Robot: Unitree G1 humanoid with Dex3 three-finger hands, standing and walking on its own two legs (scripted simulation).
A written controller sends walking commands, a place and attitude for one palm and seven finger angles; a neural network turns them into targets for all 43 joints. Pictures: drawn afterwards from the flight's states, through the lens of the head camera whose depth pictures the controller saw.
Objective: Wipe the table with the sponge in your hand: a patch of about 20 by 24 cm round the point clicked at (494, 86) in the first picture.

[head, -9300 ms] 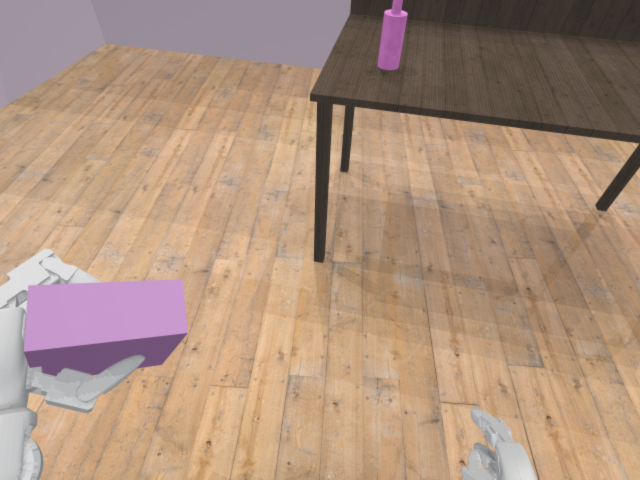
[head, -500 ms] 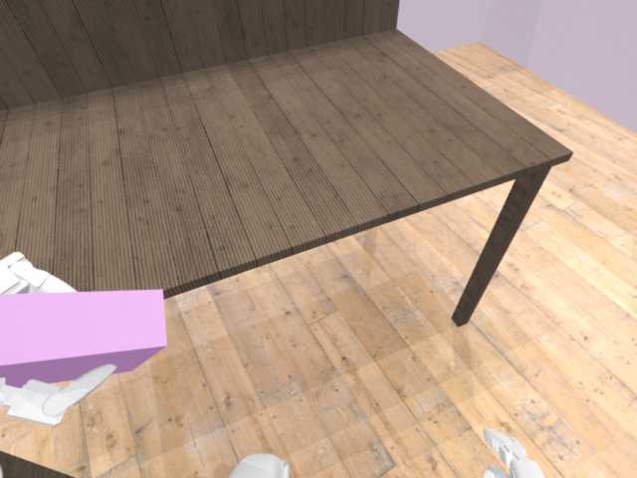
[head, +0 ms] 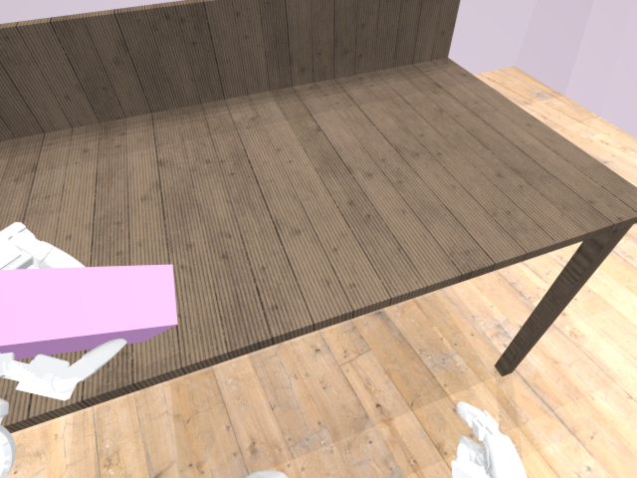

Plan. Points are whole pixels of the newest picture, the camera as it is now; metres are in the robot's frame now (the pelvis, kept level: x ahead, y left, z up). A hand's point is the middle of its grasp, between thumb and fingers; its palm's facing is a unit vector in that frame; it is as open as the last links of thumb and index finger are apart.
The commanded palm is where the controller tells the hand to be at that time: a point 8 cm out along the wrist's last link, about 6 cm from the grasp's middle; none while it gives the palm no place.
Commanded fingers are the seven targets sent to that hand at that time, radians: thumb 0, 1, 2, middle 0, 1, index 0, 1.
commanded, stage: shuffle to correct the standing spot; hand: left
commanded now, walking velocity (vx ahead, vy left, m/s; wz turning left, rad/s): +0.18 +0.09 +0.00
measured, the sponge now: (111, 311) +0.22 +0.21 +0.18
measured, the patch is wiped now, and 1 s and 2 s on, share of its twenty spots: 0.00 0.00 0.00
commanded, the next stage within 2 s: come to a stop and stand still in 0.18 s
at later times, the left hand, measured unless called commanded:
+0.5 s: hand (43, 227) +0.30 +0.30 +0.21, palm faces +0.37 -0.79 -0.49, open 9.4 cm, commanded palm +0.25 +0.34 +0.19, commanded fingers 0.00 0.10 1.30 -1.20 -1.60 -1.20 -1.60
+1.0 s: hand (55, 256) +0.28 +0.30 +0.18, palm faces +0.41 -0.82 -0.39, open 9.4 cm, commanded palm +0.23 +0.33 +0.19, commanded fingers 0.00 0.10 1.30 -1.20 -1.60 -1.20 -1.60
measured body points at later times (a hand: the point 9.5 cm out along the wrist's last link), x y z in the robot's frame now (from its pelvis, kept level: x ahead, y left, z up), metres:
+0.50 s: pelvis +0.08 +0.06 +0.01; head +0.10 +0.07 +0.46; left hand +0.27 +0.34 +0.24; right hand +0.26 -0.14 -0.07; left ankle +0.09 +0.17 -0.73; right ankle +0.12 -0.01 -0.73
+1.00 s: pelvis +0.07 +0.05 +0.02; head +0.07 +0.05 +0.47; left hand +0.26 +0.34 +0.20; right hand +0.23 -0.19 -0.07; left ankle +0.09 +0.17 -0.72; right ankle +0.12 -0.01 -0.73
